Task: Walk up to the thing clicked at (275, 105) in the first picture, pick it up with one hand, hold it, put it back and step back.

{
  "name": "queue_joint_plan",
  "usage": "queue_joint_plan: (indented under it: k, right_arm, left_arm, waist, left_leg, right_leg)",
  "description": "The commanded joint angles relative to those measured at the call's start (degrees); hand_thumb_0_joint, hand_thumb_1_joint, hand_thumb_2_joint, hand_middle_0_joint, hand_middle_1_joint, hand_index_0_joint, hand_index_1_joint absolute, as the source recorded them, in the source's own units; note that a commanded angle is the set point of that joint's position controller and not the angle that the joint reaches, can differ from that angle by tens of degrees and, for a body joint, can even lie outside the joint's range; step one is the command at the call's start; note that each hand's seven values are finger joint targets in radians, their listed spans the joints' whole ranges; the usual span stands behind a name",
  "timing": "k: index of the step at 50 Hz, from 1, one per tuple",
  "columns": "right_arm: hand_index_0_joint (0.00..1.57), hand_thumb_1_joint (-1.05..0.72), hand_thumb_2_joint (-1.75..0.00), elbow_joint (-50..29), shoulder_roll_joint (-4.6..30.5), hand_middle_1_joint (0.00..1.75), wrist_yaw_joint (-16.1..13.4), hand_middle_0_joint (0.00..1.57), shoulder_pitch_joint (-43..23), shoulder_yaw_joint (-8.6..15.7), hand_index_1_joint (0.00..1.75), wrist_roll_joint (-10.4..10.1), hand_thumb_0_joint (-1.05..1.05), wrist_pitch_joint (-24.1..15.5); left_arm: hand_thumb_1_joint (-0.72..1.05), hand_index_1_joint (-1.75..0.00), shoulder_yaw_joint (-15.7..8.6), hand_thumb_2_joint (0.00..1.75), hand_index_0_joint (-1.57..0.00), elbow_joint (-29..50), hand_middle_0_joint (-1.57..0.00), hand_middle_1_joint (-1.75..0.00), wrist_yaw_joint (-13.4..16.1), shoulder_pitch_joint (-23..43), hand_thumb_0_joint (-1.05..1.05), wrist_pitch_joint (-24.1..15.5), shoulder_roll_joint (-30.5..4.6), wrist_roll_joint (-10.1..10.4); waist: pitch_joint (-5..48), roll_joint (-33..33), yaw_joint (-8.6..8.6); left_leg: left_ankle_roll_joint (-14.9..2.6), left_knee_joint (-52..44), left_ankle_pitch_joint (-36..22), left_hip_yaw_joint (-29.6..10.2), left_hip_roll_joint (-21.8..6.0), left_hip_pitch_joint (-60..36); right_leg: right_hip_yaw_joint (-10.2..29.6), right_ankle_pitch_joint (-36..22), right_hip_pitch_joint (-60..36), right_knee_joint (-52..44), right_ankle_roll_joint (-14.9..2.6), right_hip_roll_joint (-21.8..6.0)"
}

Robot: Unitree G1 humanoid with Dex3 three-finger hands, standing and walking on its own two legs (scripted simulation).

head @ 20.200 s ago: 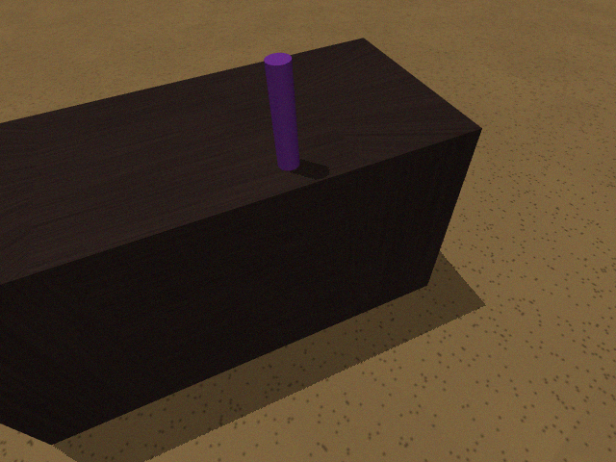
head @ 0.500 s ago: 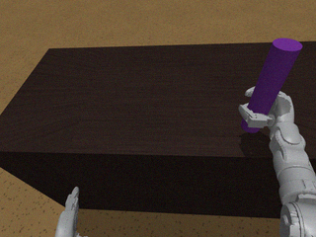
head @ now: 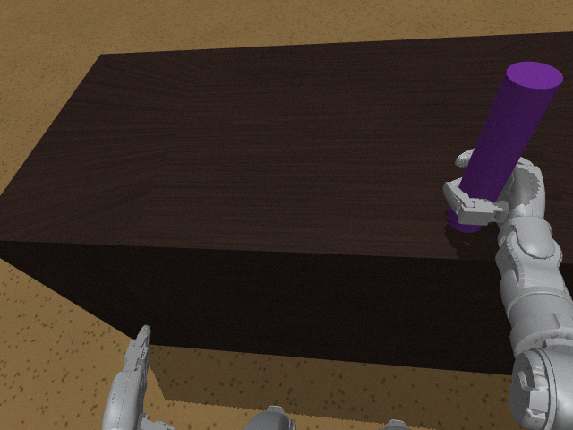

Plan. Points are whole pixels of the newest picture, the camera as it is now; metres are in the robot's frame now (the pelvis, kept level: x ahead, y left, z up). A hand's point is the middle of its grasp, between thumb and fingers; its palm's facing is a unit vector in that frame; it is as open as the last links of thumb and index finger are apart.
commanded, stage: lower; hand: right
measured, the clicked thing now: (492, 162) +0.45 -0.19 +0.10
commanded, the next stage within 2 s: loosen in 0.24 s
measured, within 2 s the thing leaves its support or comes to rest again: rests again in 0.10 s
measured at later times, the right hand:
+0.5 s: hand (472, 189) +0.46 -0.19 +0.04, palm faces +0.13 +0.99 +0.00, open 6.9 cm
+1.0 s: hand (473, 183) +0.46 -0.19 +0.05, palm faces +0.13 +0.99 +0.03, open 14.7 cm
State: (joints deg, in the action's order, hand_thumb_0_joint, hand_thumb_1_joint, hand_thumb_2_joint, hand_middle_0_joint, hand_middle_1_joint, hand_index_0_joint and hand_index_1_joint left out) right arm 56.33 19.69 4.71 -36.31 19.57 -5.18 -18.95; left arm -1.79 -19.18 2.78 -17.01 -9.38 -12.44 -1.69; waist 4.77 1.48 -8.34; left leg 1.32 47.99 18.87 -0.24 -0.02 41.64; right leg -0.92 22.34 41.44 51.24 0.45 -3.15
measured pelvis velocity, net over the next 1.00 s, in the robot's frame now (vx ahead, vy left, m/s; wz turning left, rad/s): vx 0.01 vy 0.01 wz -0.01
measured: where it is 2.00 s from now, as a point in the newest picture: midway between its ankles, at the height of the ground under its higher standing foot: outside the picture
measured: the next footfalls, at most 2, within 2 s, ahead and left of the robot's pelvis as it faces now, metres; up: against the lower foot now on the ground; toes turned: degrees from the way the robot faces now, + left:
none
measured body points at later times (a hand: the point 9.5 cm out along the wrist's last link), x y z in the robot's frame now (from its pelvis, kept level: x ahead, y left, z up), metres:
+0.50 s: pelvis +0.00 +0.00 -0.01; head +0.08 -0.02 +0.43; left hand +0.16 +0.26 -0.04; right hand +0.44 -0.24 +0.04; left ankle +0.05 +0.14 -0.69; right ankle +0.03 -0.12 -0.69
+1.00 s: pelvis +0.01 +0.01 -0.02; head +0.09 -0.02 +0.43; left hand +0.16 +0.27 -0.04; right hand +0.45 -0.24 +0.05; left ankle +0.05 +0.14 -0.69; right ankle +0.03 -0.12 -0.69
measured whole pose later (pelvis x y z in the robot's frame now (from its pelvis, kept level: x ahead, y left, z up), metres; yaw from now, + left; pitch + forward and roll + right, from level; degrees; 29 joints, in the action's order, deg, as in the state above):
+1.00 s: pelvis +0.01 +0.01 -0.02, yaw -1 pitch +15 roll +1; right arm 56.5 20.5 7.2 -37.9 22.3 -5.6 -20.8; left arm -2.5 -9.2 1.1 -22.2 -6.1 -13.5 -1.7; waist 6.6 0.8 -8.1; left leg 0.9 54.5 22.8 0.5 -0.3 47.1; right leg 0.0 25.5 46.8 56.8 0.9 -2.9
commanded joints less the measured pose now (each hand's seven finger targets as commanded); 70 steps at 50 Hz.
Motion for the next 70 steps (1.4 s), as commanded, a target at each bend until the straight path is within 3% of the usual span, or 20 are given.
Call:
queue_joint_plan:
  k: [1, 4, 7, 8, 10, 13, 15, 17, 19, 21, 27, 36, 46, 50, 51, 53, 60, 64, 68, 70]
  right_arm:
    - [1.38, -0.46, -1.34, -13.23, 12.96, 1.45, -0.23, 1.35, -29.52, 1.63, 1.45, -1.64, 0.00, -7.26]
    - [1.35, -0.46, -1.32, -19.43, 17.56, 1.42, -0.17, 1.33, -35.48, 3.52, 1.42, -1.40, 0.00, -8.51]
    - [1.35, -0.42, -1.32, -12.76, 11.57, 1.42, 0.17, 1.32, -31.46, 0.94, 1.42, -1.53, 0.00, -7.96]
    - [1.34, -0.44, -1.30, -16.33, 10.86, 1.40, 0.30, 1.32, -33.55, 0.43, 1.40, -1.83, 0.00, -8.64]
    - [1.33, -0.43, -1.30, -19.66, 15.96, 1.40, 0.04, 1.31, -36.36, 2.50, 1.40, -1.27, 0.00, -9.47]
    - [1.33, -0.44, -1.29, -10.95, 12.88, 1.39, 0.41, 1.31, -29.69, 1.97, 1.39, -1.14, 0.00, -8.60]
    - [1.37, -0.46, -1.31, -16.42, 14.95, 1.42, 0.39, 1.35, -34.36, 2.85, 1.42, -0.84, 0.00, -9.32]
    - [1.36, -0.48, -1.30, -11.73, 13.30, 1.41, 0.42, 1.34, -30.72, 1.98, 1.41, -0.74, 0.00, -8.42]
    - [1.34, -0.33, -1.15, -11.37, 12.24, 1.30, 0.67, 1.34, -30.08, 1.65, 1.30, -0.87, 0.00, -8.43]
    - [1.28, -0.27, -0.99, -16.23, 14.94, 1.16, 0.49, 1.28, -32.78, 2.75, 1.16, -0.60, 0.00, -8.61]
    - [1.17, 0.03, -0.57, -16.71, 13.52, 0.87, 0.72, 1.17, -32.54, 2.70, 0.87, -1.19, 0.00, -8.14]
    - [0.74, 0.41, -0.20, -10.16, 12.11, 0.45, 1.89, 0.75, -25.80, 2.83, 0.46, -0.60, 0.00, -6.41]
    - [0.32, 0.49, -0.08, -13.79, 12.78, 0.19, 2.40, 0.32, -27.20, 3.17, 0.19, -0.85, 0.00, -5.93]
    - [0.13, 0.48, -0.12, -11.09, 12.47, 0.13, 2.49, 0.13, -24.55, 3.25, 0.13, -0.99, 0.00, -5.85]
    - [0.14, 0.48, -0.13, -10.81, 12.53, 0.14, 2.50, 0.13, -23.34, 3.60, 0.14, -0.71, 0.00, -5.74]
    - [0.12, 0.49, -0.12, -16.31, 18.56, 0.13, 2.36, 0.11, -26.62, 6.33, 0.13, -0.30, 0.00, -6.34]
    - [0.06, 0.51, -0.04, -22.60, 23.81, 0.05, 2.68, 0.07, -30.64, 8.11, 0.05, -1.07, 0.00, -3.26]
    - [0.05, 0.52, -0.04, -17.84, 21.65, 0.05, 4.10, 0.06, -31.48, 5.76, 0.05, -1.52, 0.00, 0.62]
    - [0.05, 0.53, -0.03, -14.67, 25.52, 0.05, 6.47, 0.06, -33.06, 6.49, 0.05, -1.79, 0.00, 4.74]
    - [0.05, 0.53, -0.04, -7.52, 22.13, 0.05, 8.58, 0.06, -30.06, 4.58, 0.05, -2.53, 0.00, 7.65]
  left_arm:
    - [-0.54, -0.05, -3.94, 0.04, -0.06, 9.40, -0.06, -0.05, 0.21, -2.37, 0.00, -3.06, -8.24, -0.05]
    - [-0.55, -0.05, -6.97, 0.05, -0.05, 15.86, -0.06, -0.05, 0.76, 1.85, 0.00, -3.89, -12.42, -0.16]
    - [-0.55, -0.05, -5.06, 0.05, -0.05, 12.05, -0.05, -0.05, 0.15, -2.57, 0.00, -3.57, -8.85, -0.23]
    - [-0.55, -0.05, -3.33, 0.05, -0.05, 15.21, -0.05, -0.05, -0.11, 0.03, 0.00, -4.02, -7.68, -0.12]
    - [-0.55, -0.05, -4.35, 0.05, -0.05, 17.82, -0.05, -0.05, 0.23, 0.77, 0.00, -4.19, -9.53, -0.27]
    - [-0.55, -0.05, -4.49, 0.05, -0.05, 13.49, -0.05, -0.05, -0.15, -4.87, 0.00, -3.26, -8.95, -0.52]
    - [-0.54, -0.05, -4.09, 0.04, -0.05, 15.42, -0.05, -0.05, -0.28, -3.51, 0.00, -3.23, -8.62, -0.63]
    - [-0.55, -0.05, -4.16, 0.04, -0.05, 15.38, -0.05, -0.05, -0.47, -4.18, 0.00, -2.72, -9.08, -0.69]
    - [-0.51, -0.05, -5.03, 0.02, -0.07, 14.54, -0.06, -0.06, -0.61, -4.27, 0.00, -2.51, -9.11, -0.58]
    - [-0.51, -0.04, -6.63, 0.02, -0.07, 18.97, -0.06, -0.06, -0.26, -2.39, 0.00, -2.74, -11.21, -0.48]
    - [-0.52, -0.05, -5.43, 0.03, -0.07, 19.81, -0.06, -0.06, -0.39, -3.46, 0.00, -2.14, -10.01, -0.22]
    - [-0.54, -0.05, -5.14, 0.05, -0.06, 18.21, -0.06, -0.06, -0.83, -5.84, 0.00, -1.05, -8.98, -0.19]
    - [-0.56, -0.06, -6.32, 0.06, -0.05, 20.89, -0.05, -0.05, -0.90, -4.93, 0.00, -0.14, -10.20, 0.15]
    - [-0.52, -0.05, -4.06, 0.03, -0.06, 18.67, -0.06, -0.06, -1.12, -6.14, 0.00, 0.17, -8.30, 0.35]
    - [-0.52, -0.05, -4.87, 0.03, -0.06, 20.06, -0.06, -0.06, -1.00, -5.30, 0.00, 0.15, -8.84, 0.39]
    - [-0.51, -0.05, -7.12, 0.03, -0.06, 21.82, -0.06, -0.06, -0.69, -5.50, 0.00, 0.36, -11.40, 0.33]
    - [-0.52, -0.05, -6.94, 0.03, -0.06, 18.81, -0.05, -0.05, -0.03, -5.48, 0.00, 1.38, -11.49, 1.34]
    - [-0.52, -0.04, -4.62, 0.02, -0.06, 15.23, -0.05, -0.05, 0.47, -2.32, 0.00, 1.02, -9.63, 2.18]
    - [-0.52, -0.04, -4.15, 0.02, -0.06, 13.20, -0.05, -0.05, 1.01, -0.15, 0.00, 0.67, -10.76, 2.99]
    - [-0.52, -0.04, -3.19, 0.01, -0.06, 8.70, -0.05, -0.05, 1.09, -3.17, 0.00, 0.59, -10.02, 3.14]
  waist:
    - [24.00, -7.25, 0.07]
    - [30.86, -8.42, -0.74]
    - [23.32, -7.38, -0.75]
    - [26.52, -7.00, -0.58]
    - [31.03, -9.06, 0.22]
    - [26.26, -8.67, -0.33]
    - [30.67, -10.91, -0.18]
    - [26.33, -9.79, -0.25]
    - [24.11, -9.81, -0.83]
    - [29.51, -9.08, -1.11]
    - [28.39, -6.57, -0.70]
    - [24.87, -5.99, -0.69]
    - [27.11, -5.94, -0.47]
    - [23.12, -5.16, 0.25]
    - [23.83, -4.20, 0.08]
    - [28.56, -6.79, 0.44]
    - [29.35, -11.40, 2.47]
    - [24.18, -9.23, 2.43]
    - [22.38, -8.39, 2.62]
    - [16.42, -5.03, 1.51]
  left_leg:
    - [-1.48, -4.13, -9.64, 1.31, 1.92, -8.29]
    - [-1.41, -3.47, -10.36, 1.44, 1.81, -8.91]
    - [-1.49, -3.09, -7.00, 1.64, 1.93, -5.33]
    - [-1.49, -2.67, -7.94, 1.57, 1.96, -6.42]
    - [-1.60, -1.72, -9.58, 1.60, 1.95, -7.66]
    - [-1.68, -0.85, -10.11, 1.95, 2.20, -4.48]
    - [-1.72, 0.18, -12.26, 1.66, 2.01, -4.79]
    - [-1.86, -0.05, -10.30, 1.97, 2.14, -3.65]
    - [-1.87, -0.19, -8.10, 1.66, 1.90, -2.32]
    - [-1.74, -0.35, -8.77, 1.81, 2.01, -4.83]
    - [-1.43, -0.20, -10.48, 1.46, 1.67, -6.45]
    - [-1.24, -0.25, -10.96, 0.29, 1.18, -6.86]
    - [-1.45, 0.56, -12.28, 1.07, 1.32, -7.01]
    - [-1.48, -0.09, -9.66, 0.86, 1.25, -5.56]
    - [-1.43, -0.07, -9.40, 0.81, 1.31, -5.68]
    - [-1.33, 0.10, -12.48, 0.48, 1.07, -8.97]
    - [-1.63, -1.89, -14.77, 0.96, 0.95, -12.29]
    - [-1.67, -4.42, -12.11, 1.48, 1.20, -12.32]
    - [-1.52, -6.78, -11.45, 1.63, 1.10, -13.45]
    - [-1.37, -8.02, -9.78, 2.09, 1.35, -11.58]
  right_leg:
    - [1.22, -9.28, -13.44, -6.36, -0.57, 1.84]
    - [1.64, -10.05, -16.26, -5.68, -0.53, 1.53]
    - [1.79, -6.48, -11.76, -5.62, -0.59, 1.65]
    - [2.00, -7.65, -12.63, -5.25, -0.58, 1.62]
    - [1.78, -9.95, -14.90, -4.63, -0.24, 1.51]
    - [2.08, -13.14, -13.09, -3.65, 0.00, 1.41]
    - [2.02, -17.36, -15.07, -2.54, 0.23, 1.25]
    - [1.92, -14.16, -12.32, -3.08, 0.18, 1.28]
    - [1.93, -9.71, -10.13, -3.26, -0.03, 1.40]
    - [2.10, -9.35, -12.60, -3.34, -0.23, 1.36]
    - [1.69, -10.59, -10.20, -2.38, -0.70, 1.89]
    - [0.94, -10.36, -6.86, -1.34, -0.95, 2.12]
    - [1.17, -12.75, -9.06, -1.48, -0.82, 1.91]
    - [1.09, -9.90, -7.05, -1.79, -0.98, 1.77]
    - [1.22, -9.56, -6.97, -1.80, -1.02, 1.85]
    - [0.84, -12.35, -9.67, -1.65, -0.88, 2.05]
    - [0.73, -16.00, -14.95, -4.15, -0.39, 2.12]
    - [1.13, -13.55, -15.01, -7.10, -0.42, 1.73]
    - [1.12, -13.15, -16.19, -9.55, -0.55, 1.58]
    - [1.29, -11.50, -14.40, -10.83, -0.95, 1.56]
